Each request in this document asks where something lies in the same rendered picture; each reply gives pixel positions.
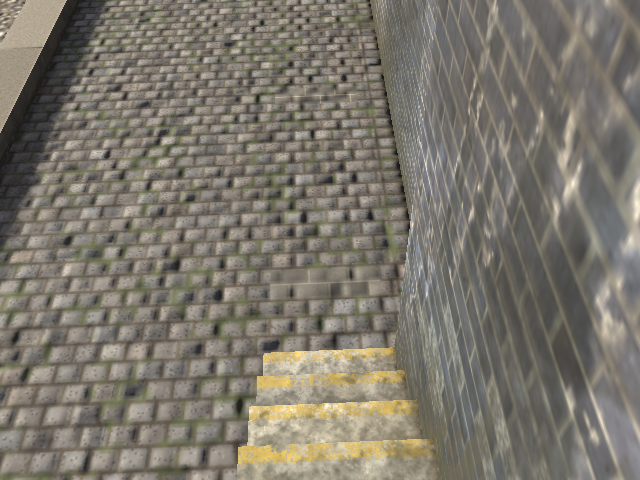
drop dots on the stairs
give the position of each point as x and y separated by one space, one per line
335 415

